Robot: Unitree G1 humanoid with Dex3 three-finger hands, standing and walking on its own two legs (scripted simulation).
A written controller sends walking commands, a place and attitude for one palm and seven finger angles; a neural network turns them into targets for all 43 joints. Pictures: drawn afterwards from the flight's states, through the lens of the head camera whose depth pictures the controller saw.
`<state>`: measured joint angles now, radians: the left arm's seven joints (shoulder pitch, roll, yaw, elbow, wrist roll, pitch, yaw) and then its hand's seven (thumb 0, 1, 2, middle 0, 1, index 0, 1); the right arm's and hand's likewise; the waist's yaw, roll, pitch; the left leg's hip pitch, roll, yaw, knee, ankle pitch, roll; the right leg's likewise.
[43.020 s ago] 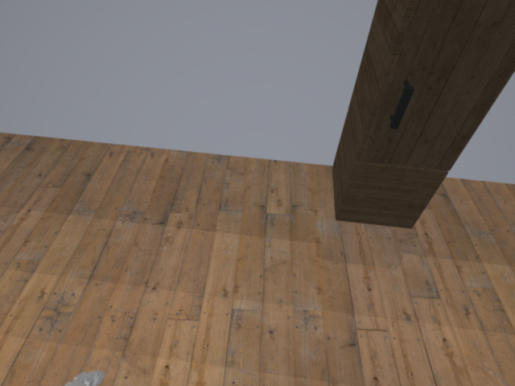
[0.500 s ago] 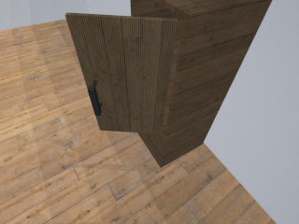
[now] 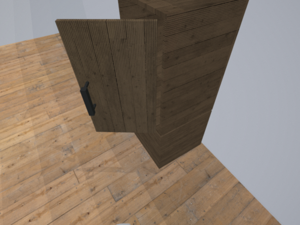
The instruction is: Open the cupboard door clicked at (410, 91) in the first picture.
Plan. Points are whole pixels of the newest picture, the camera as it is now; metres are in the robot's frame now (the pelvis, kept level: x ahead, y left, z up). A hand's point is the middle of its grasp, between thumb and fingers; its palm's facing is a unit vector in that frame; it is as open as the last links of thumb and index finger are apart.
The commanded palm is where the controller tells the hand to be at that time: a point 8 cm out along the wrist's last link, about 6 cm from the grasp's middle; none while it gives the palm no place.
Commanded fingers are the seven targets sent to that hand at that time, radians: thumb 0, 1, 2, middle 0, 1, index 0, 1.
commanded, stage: come to a stop and stand still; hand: left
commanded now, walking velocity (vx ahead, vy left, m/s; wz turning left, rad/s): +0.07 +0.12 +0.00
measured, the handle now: (89, 98) +0.62 +0.30 -0.06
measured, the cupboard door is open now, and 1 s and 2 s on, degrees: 56 56 56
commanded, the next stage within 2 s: look again from close up in 0.24 s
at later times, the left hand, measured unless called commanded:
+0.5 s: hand out of the picture +0.00 +0.22 -0.17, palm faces +0.01 -0.99 -0.17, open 7.3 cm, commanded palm none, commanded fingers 0.00 0.90 0.90 -0.20 -0.30 -0.20 -0.30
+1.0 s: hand out of the picture -0.08 +0.23 -0.16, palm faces +0.00 -0.98 -0.18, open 7.3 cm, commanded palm none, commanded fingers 0.00 0.90 0.90 -0.20 -0.30 -0.20 -0.30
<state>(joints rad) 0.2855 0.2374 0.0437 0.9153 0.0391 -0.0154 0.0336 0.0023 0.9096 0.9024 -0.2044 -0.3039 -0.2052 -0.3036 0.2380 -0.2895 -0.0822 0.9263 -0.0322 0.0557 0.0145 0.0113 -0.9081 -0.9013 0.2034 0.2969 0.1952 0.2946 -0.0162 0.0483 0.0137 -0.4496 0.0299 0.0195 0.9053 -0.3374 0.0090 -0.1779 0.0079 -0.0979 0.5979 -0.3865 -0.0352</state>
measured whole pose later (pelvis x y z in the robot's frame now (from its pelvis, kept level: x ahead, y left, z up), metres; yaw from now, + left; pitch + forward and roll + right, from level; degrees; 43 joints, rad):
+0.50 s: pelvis -0.01 +0.05 +0.01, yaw -1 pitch -2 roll -1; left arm 0.32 0.19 0.00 0.98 0.03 0.03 0.03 0.00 0.91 0.90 -0.20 -0.30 -0.20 -0.30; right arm 0.22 -0.15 -0.01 0.98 -0.01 0.01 0.00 0.00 -0.92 -0.90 0.21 0.30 0.20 0.30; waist 0.01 -0.04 0.03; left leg -0.28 -0.01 0.12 0.51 -0.22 0.08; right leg -0.15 -0.05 -0.07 0.48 -0.29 0.04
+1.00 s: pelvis -0.03 +0.06 +0.01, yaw -1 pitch -2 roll -1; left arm 0.40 0.15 0.00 1.08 0.04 0.01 0.04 0.00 0.91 0.90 -0.20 -0.30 -0.20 -0.30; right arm 0.30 -0.15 -0.03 1.10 -0.01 0.02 0.00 0.01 -0.91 -0.90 0.20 0.30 0.20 0.29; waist 0.00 -0.01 0.01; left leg -0.24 -0.04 0.14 0.40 -0.13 0.09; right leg -0.17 -0.07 -0.04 0.44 -0.24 0.04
